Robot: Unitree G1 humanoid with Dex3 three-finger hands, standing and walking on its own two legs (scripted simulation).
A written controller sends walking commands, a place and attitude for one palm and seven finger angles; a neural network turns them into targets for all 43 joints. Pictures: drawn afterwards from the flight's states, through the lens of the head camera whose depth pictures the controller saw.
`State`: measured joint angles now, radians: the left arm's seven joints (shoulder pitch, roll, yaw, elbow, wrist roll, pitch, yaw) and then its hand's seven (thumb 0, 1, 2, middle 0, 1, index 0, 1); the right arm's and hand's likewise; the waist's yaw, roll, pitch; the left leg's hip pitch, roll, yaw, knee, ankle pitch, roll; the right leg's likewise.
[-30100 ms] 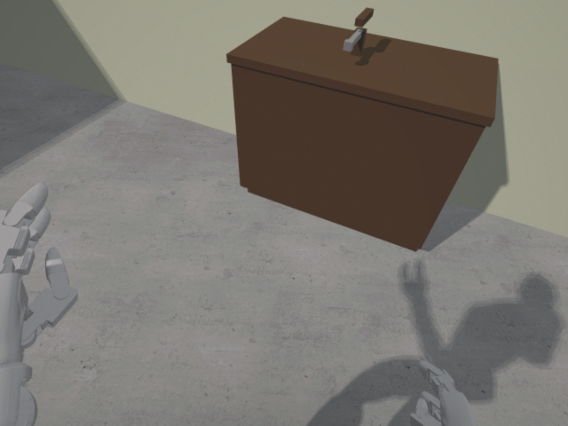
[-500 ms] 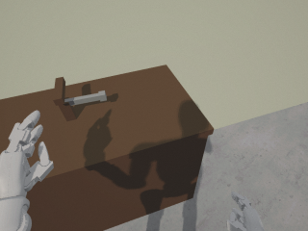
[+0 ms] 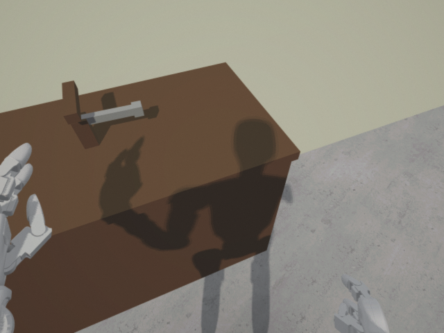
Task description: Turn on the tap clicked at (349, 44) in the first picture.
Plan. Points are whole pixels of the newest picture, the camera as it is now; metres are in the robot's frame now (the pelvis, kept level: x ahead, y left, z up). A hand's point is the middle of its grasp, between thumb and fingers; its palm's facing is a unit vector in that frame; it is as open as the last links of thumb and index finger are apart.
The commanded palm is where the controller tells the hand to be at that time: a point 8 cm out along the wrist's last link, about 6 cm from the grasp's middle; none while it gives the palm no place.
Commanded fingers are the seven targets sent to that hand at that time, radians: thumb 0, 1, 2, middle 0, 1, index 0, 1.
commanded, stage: step back with the hand held close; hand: left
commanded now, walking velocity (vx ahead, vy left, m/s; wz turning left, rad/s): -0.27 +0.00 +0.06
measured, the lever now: (137, 109) +0.61 +0.26 +0.05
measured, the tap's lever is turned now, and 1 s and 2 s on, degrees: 86 86 86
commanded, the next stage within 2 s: stop stepping back and stand still in 0.80 s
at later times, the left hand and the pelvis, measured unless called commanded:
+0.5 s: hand out of the picture +0.13 +0.26 +0.16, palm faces +0.48 -0.77 -0.42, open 7.4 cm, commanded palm +0.07 +0.29 +0.18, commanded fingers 0.00 0.90 0.90 -0.20 -0.30 -0.20 -0.30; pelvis -0.06 +0.00 -0.01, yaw +5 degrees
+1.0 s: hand out of the picture +0.06 +0.20 +0.16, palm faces +0.30 -0.85 -0.43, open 7.4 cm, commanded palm -0.01 +0.26 +0.18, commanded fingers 0.00 0.90 0.90 -0.20 -0.30 -0.20 -0.30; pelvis -0.18 -0.02 +0.00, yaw -1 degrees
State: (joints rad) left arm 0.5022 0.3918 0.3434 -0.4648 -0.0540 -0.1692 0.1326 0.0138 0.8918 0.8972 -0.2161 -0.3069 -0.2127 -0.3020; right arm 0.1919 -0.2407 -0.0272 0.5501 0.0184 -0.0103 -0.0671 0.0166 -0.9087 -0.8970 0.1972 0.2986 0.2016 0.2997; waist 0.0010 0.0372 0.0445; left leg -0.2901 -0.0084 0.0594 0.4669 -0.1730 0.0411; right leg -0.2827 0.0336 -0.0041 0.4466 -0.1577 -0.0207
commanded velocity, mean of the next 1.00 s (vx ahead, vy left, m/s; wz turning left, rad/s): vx -0.29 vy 0.02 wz -0.03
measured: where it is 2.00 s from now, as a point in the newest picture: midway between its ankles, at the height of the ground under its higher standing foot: outside the picture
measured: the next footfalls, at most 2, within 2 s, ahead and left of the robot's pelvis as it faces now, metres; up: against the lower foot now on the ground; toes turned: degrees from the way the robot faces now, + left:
left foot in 0.62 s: -0.03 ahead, +0.15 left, +0.00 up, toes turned +6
right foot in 0.88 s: -0.16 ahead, -0.10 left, +0.00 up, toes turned +1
